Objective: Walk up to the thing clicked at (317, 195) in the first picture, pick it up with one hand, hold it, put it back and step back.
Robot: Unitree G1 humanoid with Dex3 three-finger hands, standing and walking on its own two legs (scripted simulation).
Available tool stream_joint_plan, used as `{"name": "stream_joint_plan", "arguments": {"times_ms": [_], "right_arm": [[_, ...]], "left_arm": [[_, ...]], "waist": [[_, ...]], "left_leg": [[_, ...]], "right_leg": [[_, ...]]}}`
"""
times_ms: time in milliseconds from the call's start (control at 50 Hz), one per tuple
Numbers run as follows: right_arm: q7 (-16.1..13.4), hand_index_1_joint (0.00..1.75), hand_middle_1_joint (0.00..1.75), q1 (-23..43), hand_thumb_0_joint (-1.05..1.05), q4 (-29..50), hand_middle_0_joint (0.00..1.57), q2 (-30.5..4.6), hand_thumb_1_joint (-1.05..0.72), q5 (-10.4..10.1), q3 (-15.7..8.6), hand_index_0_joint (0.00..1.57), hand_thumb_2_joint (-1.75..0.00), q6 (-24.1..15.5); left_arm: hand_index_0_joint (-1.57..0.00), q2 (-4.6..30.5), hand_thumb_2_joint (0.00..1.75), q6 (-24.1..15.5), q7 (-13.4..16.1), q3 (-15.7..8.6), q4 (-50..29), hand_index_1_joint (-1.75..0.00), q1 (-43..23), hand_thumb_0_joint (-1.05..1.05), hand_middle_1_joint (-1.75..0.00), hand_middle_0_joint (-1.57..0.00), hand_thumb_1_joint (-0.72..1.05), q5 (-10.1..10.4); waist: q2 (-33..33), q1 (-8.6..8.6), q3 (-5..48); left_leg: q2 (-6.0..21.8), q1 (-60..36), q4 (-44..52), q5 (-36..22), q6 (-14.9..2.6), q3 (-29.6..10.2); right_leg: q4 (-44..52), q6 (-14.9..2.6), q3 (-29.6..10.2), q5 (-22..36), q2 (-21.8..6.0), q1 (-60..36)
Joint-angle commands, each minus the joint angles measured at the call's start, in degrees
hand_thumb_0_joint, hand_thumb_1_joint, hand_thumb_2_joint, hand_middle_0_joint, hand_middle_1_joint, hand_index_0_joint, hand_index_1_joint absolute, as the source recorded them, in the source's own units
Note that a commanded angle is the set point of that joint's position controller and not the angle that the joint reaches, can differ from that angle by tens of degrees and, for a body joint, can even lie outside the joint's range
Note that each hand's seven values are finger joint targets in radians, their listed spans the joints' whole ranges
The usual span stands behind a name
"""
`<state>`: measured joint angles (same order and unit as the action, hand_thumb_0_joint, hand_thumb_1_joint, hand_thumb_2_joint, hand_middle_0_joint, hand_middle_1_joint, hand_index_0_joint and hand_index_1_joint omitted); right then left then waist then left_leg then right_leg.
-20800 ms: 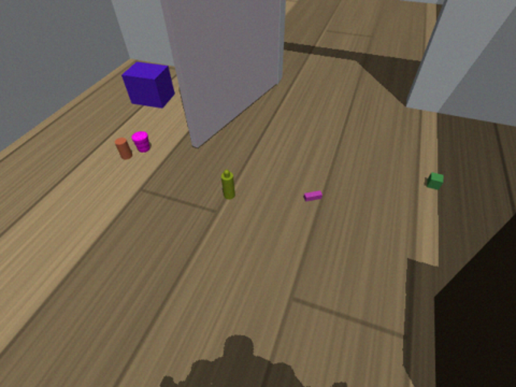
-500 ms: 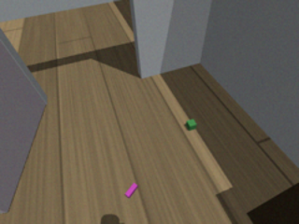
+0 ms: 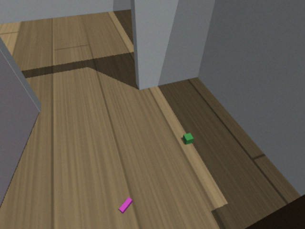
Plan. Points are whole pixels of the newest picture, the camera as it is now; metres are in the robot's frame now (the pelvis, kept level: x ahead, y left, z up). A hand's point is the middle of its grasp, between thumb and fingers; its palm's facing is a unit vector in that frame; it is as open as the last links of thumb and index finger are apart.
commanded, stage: walk up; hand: left
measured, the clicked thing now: (125, 205) +0.41 +0.20 -0.76
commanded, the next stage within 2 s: stand in 0.52 s
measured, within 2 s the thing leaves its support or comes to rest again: neither
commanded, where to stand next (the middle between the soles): +0.08 -0.01 m, yaw +1 degrees
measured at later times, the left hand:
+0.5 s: hand out of the picture +0.08 +0.25 -0.16, palm faces +0.01 -0.95 -0.33, open 7.4 cm
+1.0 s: hand out of the picture +0.09 +0.25 -0.15, palm faces +0.01 -0.94 -0.35, open 7.4 cm
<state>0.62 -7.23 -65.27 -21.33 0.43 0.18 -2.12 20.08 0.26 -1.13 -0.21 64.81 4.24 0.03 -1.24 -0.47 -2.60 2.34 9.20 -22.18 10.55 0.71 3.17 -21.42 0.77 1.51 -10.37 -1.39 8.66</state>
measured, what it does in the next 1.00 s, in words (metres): stands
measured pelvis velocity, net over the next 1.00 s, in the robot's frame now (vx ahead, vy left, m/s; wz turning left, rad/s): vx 0.01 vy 0.00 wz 0.02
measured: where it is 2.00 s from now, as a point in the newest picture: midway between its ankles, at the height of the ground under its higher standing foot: outside the picture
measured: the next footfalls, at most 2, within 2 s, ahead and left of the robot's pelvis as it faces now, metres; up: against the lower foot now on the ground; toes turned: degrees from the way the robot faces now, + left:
none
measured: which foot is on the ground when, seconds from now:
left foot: down 0.00-1.00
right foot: down 0.00-1.00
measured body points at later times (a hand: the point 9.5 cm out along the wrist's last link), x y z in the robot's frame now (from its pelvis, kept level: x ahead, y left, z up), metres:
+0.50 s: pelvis +0.01 +0.00 +0.00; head +0.02 +0.00 +0.45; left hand +0.08 +0.30 -0.13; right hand +0.11 -0.30 -0.13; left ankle +0.02 +0.13 -0.75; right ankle +0.02 -0.13 -0.75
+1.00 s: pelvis +0.01 +0.00 +0.00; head +0.01 +0.00 +0.45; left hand +0.09 +0.30 -0.13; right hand +0.09 -0.30 -0.13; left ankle +0.02 +0.13 -0.75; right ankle +0.02 -0.13 -0.75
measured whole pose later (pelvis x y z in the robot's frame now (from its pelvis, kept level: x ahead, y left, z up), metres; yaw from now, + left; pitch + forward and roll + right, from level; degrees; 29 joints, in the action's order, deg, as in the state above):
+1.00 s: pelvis +0.01 +0.00 +0.00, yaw +1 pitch -2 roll +0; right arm 1.0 -5.3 -66.4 -20.0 0.3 0.0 -0.6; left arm 20.1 -0.3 -0.3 -0.3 66.2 5.0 -0.5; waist 0.4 -0.3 -2.1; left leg 1.8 6.6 -17.8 8.9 0.9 2.1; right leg -17.5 0.9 2.7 -9.4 -1.7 5.8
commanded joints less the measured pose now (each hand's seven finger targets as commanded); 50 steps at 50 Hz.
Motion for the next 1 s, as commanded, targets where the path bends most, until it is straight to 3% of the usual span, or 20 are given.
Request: {"name": "stream_joint_plan", "arguments": {"times_ms": [0, 260, 480, 500, 600, 700, 780, 860, 980], "right_arm": [[-1.1, 0.3, 0.3, 3.5, 0.0, 2.9, 0.2, -12.0, -0.9, 0.0, -2.3, 0.2, -0.9, -1.3], [-1.0, 0.3, 0.3, 5.0, 0.0, 2.5, 0.2, -11.5, -0.9, 0.0, -2.6, 0.2, -0.9, -0.6], [-1.1, 0.3, 0.3, 5.4, 0.0, 2.2, 0.2, -10.9, -0.9, 0.1, -2.6, 0.2, -0.9, -0.5], [-1.1, 0.3, 0.3, 6.4, 0.0, 2.4, 0.2, -10.8, -0.9, 0.1, -2.5, 0.2, -0.9, -0.2], [-1.1, 0.3, 0.3, 6.1, 0.0, 2.2, 0.2, -10.8, -0.9, -0.1, -2.4, 0.2, -0.9, -0.1], [-1.0, 0.3, 0.3, 5.9, 0.0, 2.1, 0.2, -10.8, -0.9, 0.0, -2.3, 0.2, -0.9, 0.0], [-1.0, 0.3, 0.3, 5.9, 0.0, 2.0, 0.2, -10.8, -0.9, -0.1, -2.2, 0.2, -0.9, 0.1], [-0.8, 0.3, 0.3, 5.4, 0.0, 1.9, 0.2, -11.1, -0.9, 0.1, -2.3, 0.2, -0.9, 0.4], [-0.7, 0.3, 0.3, 5.0, 0.0, 2.2, 0.2, -10.9, -0.9, 0.2, -2.3, 0.2, -0.9, 0.4]], "left_arm": [[-0.2, 11.7, 0.9, -1.5, 0.7, -2.1, -2.7, -0.3, -2.9, 0.0, -0.3, -0.2, 0.9, -0.1], [-0.2, 11.3, 0.9, -1.7, 0.9, -2.1, -1.3, -0.3, -2.7, 0.0, -0.3, -0.2, 0.9, -0.4], [-0.2, 11.2, 0.9, -1.5, 1.1, -2.5, -1.4, -0.3, -2.1, 0.0, -0.3, -0.2, 0.9, -0.6], [-0.2, 12.1, 0.9, -1.9, 1.3, -2.4, -1.7, -0.3, -2.2, 0.0, -0.3, -0.2, 0.9, -0.6], [-0.2, 11.6, 0.9, -2.2, 1.5, -2.2, -1.5, -0.3, -1.7, 0.0, -0.3, -0.2, 0.9, -0.5], [-0.2, 11.8, 0.9, -2.1, 1.6, -2.2, -1.6, -0.3, -2.0, 0.0, -0.3, -0.2, 0.9, -0.4], [-0.2, 11.7, 0.9, -1.9, 1.6, -2.1, -1.6, -0.3, -2.1, 0.0, -0.3, -0.2, 0.9, -0.4], [-0.2, 12.0, 0.9, -1.7, 1.4, -2.2, -1.5, -0.3, -1.8, 0.0, -0.3, -0.2, 0.9, -0.6], [-0.2, 12.4, 0.9, -2.1, 1.5, -2.2, -2.0, -0.3, -2.0, 0.0, -0.3, -0.2, 0.9, -0.6]], "waist": [[2.3, 0.57, 5.8], [0.6, 0.22, 4.2], [1.3, 0.38, 4.7], [2.7, 0.43, 4.4], [2.1, 0.5, 5.8], [1.7, 0.45, 6.2], [1.6, 0.4, 4.4], [1.3, 0.34, 2.6], [0.4, 0.24, 3.0]], "left_leg": [[5.9, -1.6, 5.2, -6.6, -2.18, -6.2], [5.7, -3.4, 6.3, -5.1, -1.89, -6.2], [5.7, -3.0, 6.8, -7.5, -1.65, -6.1], [6.1, -2.7, 6.7, -10.2, -1.32, -6.3], [6.4, -4.4, 6.4, -12.8, -1.25, -6.6], [6.4, -4.3, 6.7, -12.8, -1.21, -6.5], [6.0, -3.9, 7.5, -9.9, -0.9, -6.6], [5.7, -1.8, 8.6, -1.6, -1.2, -7.0], [5.6, -2.2, 7.8, -3.5, -1.47, -7.2]], "right_leg": [[3.9, -2.29, -5.5, 6.9, -6.3, -2.6], [6.3, -1.62, -5.1, 5.3, -6.2, -1.2], [6.1, -1.61, -4.5, 7.3, -6.3, -3.2], [6.2, -1.51, -5.1, 9.2, -7.0, -3.4], [5.8, -1.26, -4.5, 10.5, -7.0, -4.4], [5.9, -1.32, -4.3, 10.8, -7.2, -5.1], [6.6, -1.35, -4.2, 7.6, -6.9, -3.4], [7.5, -1.39, -4.4, 1.7, -6.7, -2.2], [7.9, -1.43, -4.7, 2.0, -6.9, -1.8]]}}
